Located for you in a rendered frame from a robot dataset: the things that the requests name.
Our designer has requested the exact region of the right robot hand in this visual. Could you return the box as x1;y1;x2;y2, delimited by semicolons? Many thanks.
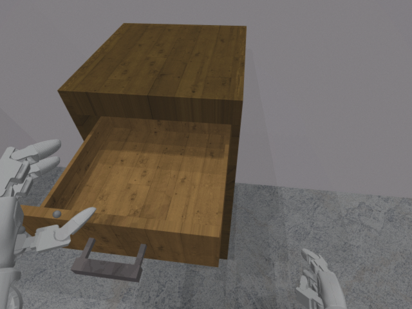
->
296;248;347;309

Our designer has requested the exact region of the cabinet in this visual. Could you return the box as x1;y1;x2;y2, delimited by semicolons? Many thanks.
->
57;23;247;259

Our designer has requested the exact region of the left robot hand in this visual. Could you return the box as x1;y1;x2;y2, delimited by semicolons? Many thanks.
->
0;139;96;268

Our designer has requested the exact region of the handle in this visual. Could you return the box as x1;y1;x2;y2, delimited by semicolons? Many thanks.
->
71;238;147;283

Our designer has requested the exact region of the drawer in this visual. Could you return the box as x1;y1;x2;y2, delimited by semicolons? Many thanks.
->
20;116;231;267

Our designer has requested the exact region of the robot left forearm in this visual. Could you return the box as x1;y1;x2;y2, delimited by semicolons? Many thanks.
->
0;267;23;309

